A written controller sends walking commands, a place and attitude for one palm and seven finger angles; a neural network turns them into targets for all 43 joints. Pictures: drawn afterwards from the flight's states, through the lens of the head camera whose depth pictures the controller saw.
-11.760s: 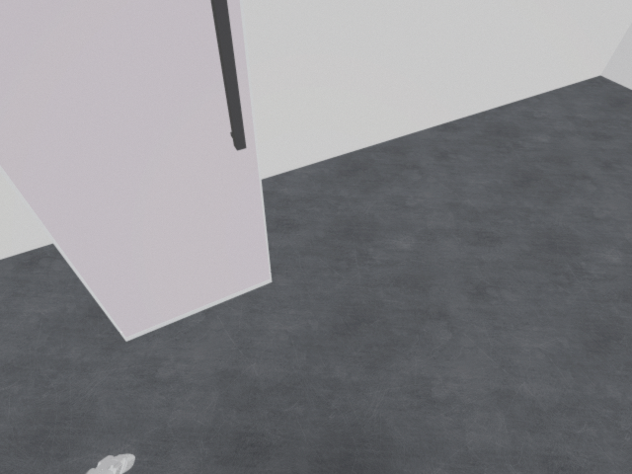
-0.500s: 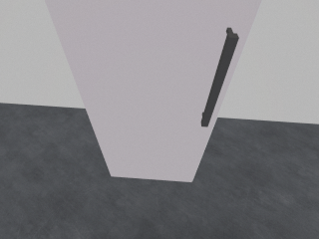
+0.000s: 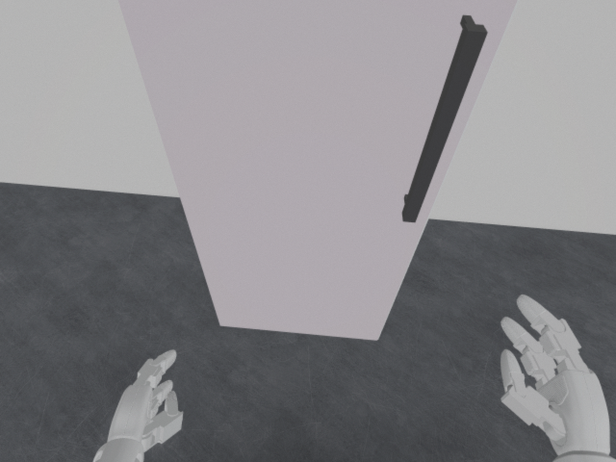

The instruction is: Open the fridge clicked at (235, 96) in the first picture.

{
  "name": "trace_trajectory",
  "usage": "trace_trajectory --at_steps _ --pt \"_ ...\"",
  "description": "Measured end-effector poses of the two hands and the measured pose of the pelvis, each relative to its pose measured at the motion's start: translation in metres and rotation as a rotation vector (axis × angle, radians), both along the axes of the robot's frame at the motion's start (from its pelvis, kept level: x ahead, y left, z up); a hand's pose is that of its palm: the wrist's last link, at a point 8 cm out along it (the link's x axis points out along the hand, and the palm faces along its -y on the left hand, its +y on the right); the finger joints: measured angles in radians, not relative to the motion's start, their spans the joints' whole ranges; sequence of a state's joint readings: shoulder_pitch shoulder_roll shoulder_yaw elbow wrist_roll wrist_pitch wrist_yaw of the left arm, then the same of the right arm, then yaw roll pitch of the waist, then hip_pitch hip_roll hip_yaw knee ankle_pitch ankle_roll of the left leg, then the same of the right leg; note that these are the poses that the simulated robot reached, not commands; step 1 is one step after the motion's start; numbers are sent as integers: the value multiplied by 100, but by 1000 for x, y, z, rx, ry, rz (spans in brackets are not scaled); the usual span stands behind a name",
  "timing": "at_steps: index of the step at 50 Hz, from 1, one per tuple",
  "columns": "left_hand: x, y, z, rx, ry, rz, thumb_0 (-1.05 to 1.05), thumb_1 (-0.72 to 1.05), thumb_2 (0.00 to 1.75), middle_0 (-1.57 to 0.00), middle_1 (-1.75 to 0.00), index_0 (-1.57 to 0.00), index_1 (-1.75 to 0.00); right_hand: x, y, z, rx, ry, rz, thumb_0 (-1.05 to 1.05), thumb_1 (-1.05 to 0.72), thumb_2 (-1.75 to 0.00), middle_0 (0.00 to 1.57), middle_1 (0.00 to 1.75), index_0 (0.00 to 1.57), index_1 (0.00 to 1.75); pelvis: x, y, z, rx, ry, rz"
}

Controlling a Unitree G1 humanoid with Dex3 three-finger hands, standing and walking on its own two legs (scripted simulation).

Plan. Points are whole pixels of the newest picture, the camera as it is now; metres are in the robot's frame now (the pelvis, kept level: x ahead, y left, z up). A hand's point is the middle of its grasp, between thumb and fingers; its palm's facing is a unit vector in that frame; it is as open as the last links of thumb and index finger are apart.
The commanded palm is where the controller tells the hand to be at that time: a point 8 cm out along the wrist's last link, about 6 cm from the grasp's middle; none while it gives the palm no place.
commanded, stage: raise the hand to about handle height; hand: right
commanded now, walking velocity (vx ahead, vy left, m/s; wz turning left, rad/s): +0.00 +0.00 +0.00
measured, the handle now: (432, 136) +0.56 -0.14 +0.14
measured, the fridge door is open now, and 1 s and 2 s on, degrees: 0 0 0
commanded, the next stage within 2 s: move the hooked fingers beside the handle in 1.80 s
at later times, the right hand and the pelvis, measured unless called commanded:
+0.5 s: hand (570, 390) +0.22 -0.26 +0.07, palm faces +0.03 +1.00 -0.02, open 10.8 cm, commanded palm +0.18 -0.31 +0.08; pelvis -0.02 -0.03 +0.00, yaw +0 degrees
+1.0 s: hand out of the picture +0.24 -0.30 +0.14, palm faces +0.07 +1.00 -0.04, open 13.6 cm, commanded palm +0.20 -0.34 +0.15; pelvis -0.01 -0.03 +0.02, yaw -2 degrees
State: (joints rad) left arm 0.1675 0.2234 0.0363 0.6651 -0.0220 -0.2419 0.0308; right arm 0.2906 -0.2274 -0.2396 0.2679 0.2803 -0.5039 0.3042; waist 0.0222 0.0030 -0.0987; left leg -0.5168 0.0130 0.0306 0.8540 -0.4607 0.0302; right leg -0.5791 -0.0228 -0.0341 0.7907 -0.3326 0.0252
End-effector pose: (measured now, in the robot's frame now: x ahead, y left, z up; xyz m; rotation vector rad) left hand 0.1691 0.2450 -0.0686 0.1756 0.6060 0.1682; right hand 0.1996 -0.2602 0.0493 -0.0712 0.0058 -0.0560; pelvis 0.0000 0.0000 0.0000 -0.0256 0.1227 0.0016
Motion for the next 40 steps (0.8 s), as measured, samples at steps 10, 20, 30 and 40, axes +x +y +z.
trace_trajectory --at_steps 10,20,30,40 --pt "12 -6 1 126 -75 -99 1 90 90 -20 -30 -20 -30 -75 -33 -31 58 17 -113 2 -51 -74 23 55 23 55 -16 -6 -27 49 10 -38" --pt "-29 -48 -8 24 -14 -49 1 90 90 -20 -30 -20 -31 -4 -28 8 22 31 143 1 -28 -64 24 70 25 70 -25 -21 -15 68 -20 -28" --pt "-49 -52 -1 26 41 -49 1 90 90 -20 -30 -20 -31 -17 -66 43 9 -27 -52 1 -5 -54 26 85 26 85 -16 -36 0 62 -41 -16" --pt "-22 -52 21 73 -42 -75 1 90 90 -20 -30 -20 -30 -3 -72 61 0 -30 26 0 19 -44 28 100 28 100 -15 -40 9 64 -88 -30"
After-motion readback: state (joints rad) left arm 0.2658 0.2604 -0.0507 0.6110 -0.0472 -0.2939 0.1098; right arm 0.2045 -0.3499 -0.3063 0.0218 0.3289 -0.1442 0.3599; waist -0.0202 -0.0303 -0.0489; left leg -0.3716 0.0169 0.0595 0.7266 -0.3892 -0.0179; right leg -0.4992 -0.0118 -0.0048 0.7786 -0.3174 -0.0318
